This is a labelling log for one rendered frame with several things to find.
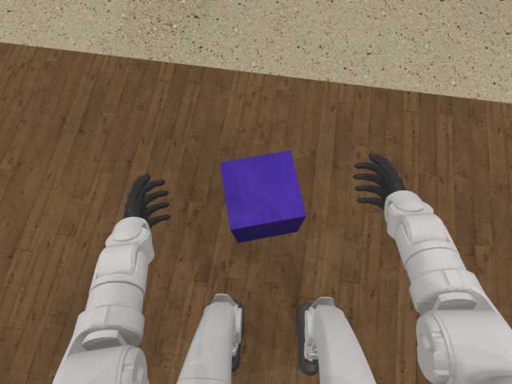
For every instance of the left robot hand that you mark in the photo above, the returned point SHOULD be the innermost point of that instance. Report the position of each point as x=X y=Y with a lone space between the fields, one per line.
x=137 y=201

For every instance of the right robot hand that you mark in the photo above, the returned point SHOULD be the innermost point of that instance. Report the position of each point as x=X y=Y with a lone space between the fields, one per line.
x=387 y=177

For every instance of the left robot upper arm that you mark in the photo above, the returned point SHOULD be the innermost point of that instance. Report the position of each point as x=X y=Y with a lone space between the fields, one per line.
x=114 y=365

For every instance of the robot right shin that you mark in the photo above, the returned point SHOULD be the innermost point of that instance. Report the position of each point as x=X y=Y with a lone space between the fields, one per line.
x=313 y=354

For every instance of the right robot forearm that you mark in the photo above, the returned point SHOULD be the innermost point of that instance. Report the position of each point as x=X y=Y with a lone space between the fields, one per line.
x=438 y=277

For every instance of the carton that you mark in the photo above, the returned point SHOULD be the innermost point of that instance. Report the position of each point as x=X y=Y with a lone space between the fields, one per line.
x=263 y=197

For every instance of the left robot forearm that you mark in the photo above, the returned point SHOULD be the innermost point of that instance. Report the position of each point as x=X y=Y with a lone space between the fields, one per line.
x=113 y=314

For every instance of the robot right foot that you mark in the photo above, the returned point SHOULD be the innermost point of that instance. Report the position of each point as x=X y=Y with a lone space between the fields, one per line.
x=308 y=366

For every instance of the right robot upper arm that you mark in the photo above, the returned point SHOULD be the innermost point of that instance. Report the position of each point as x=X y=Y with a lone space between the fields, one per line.
x=464 y=347

